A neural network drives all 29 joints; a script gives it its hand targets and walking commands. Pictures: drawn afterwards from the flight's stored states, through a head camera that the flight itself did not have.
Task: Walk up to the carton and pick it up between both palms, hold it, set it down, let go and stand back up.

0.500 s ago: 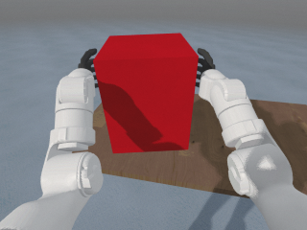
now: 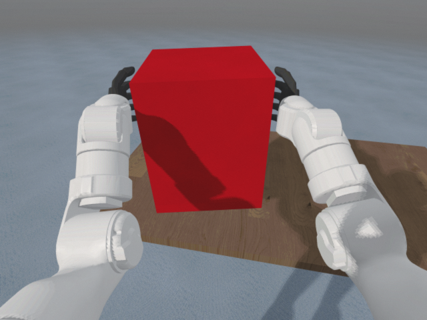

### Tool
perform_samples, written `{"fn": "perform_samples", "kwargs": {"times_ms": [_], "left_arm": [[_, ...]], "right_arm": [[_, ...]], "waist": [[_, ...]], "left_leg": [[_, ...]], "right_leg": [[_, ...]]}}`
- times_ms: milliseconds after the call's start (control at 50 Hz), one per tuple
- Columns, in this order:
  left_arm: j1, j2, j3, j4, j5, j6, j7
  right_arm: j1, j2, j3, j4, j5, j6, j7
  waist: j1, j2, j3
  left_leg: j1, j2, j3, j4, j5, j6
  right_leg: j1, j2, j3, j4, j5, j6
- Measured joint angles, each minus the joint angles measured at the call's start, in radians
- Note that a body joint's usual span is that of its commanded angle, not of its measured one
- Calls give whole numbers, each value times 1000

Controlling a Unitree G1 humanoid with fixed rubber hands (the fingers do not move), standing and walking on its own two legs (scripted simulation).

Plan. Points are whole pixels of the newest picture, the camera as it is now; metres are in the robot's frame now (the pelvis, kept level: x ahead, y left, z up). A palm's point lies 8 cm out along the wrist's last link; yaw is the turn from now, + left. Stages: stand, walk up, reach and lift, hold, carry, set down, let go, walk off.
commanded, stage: hold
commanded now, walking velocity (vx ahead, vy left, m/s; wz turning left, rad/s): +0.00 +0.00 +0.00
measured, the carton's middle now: (205, 126) +0.41 +0.00 +0.25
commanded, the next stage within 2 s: none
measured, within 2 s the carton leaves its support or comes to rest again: neither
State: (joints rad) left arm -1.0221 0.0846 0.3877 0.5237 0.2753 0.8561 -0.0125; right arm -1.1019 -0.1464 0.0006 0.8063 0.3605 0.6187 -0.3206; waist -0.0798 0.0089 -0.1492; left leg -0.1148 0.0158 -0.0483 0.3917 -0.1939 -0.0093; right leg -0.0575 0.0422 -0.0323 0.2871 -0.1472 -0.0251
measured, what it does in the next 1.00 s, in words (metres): stands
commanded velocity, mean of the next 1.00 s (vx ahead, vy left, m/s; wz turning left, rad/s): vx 0.00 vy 0.00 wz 0.00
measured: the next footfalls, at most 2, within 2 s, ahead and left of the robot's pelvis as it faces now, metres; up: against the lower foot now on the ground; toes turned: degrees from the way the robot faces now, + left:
none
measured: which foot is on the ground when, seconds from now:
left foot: down 0.00-1.00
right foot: down 0.00-1.00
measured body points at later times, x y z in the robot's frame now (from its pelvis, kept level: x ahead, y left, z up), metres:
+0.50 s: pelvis +0.00 +0.00 +0.00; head -0.09 +0.01 +0.44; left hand +0.39 +0.15 +0.30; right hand +0.38 -0.14 +0.30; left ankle +0.02 +0.12 -0.75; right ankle +0.01 -0.10 -0.75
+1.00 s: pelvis +0.00 +0.00 +0.00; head -0.10 +0.02 +0.44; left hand +0.39 +0.15 +0.31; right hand +0.38 -0.15 +0.31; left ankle +0.02 +0.12 -0.75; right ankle +0.01 -0.10 -0.75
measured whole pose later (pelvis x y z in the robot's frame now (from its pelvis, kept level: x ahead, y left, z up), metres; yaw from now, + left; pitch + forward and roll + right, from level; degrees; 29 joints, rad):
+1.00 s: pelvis +0.00 +0.00 +0.00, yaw +0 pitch -5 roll -1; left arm -0.99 0.07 0.38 0.47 0.27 0.88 -0.01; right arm -1.09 -0.16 0.02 0.77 0.39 0.65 -0.33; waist -0.10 -0.01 -0.16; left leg -0.10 0.02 -0.06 0.39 -0.20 -0.01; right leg -0.03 0.05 -0.03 0.28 -0.15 -0.03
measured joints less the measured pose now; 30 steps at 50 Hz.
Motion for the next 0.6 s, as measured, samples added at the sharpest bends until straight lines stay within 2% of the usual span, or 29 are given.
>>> {"fn": "perform_samples", "kwargs": {"times_ms": [600], "left_arm": [[-3, -2, 2, 6, -2, -6, 2]], "right_arm": [[2, -5, 7, -5, 3, 5, 0]], "waist": [[2, 2, -7]], "left_leg": [[-7, -1, -5, 2, 0, 0]], "right_leg": [[-7, 2, 6, 1, -1, 0]]}}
